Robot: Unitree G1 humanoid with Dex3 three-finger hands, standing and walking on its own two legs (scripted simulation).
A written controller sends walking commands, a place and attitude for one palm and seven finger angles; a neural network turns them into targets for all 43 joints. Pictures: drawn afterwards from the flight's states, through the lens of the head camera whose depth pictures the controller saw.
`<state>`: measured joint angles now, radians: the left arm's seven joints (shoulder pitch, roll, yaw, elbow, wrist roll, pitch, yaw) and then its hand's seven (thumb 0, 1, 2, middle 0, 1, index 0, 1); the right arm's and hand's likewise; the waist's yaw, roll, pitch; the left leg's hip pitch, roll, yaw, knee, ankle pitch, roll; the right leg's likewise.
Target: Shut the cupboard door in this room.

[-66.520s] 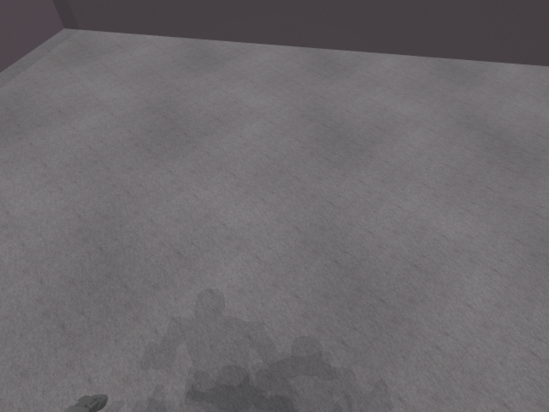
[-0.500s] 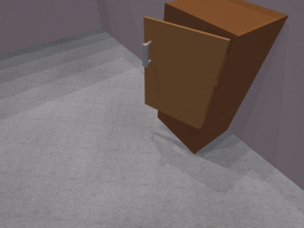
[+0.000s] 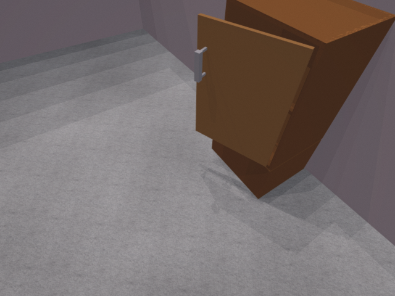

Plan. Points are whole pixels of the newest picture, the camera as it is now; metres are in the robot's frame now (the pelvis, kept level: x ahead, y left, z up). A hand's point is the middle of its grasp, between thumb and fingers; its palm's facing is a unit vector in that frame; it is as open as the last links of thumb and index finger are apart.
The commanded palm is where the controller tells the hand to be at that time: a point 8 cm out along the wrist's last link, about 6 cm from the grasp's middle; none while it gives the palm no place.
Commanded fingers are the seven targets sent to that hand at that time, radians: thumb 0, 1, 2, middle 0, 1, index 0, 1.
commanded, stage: walk to a spot facing it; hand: left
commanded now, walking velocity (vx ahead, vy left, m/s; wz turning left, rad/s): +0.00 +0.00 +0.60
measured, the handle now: (201, 64) +0.94 +0.03 -0.03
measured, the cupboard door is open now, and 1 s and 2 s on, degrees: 21 21 21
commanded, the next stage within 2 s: turn to face it in 1.88 s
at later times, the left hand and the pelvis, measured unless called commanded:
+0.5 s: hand out of the picture +0.06 +0.24 -0.15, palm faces +0.28 -0.91 -0.29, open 7.4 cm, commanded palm none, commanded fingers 0.00 0.90 0.90 -0.20 -0.30 -0.20 -0.30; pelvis -0.01 -0.01 +0.00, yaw +18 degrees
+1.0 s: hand out of the picture -0.12 +0.16 -0.19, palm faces +0.63 -0.73 -0.27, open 7.4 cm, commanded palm none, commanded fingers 0.00 0.90 0.90 -0.20 -0.30 -0.20 -0.30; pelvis +0.01 -0.02 -0.02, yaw +38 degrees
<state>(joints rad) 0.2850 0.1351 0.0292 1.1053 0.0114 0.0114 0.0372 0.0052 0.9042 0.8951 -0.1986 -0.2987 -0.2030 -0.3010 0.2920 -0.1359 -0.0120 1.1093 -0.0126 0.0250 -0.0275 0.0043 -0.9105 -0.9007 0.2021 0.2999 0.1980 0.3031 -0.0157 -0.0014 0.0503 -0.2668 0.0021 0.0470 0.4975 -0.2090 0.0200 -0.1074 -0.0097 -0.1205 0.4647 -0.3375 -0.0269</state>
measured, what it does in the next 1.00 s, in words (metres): steps on the spot, turning left: right foot, then left foot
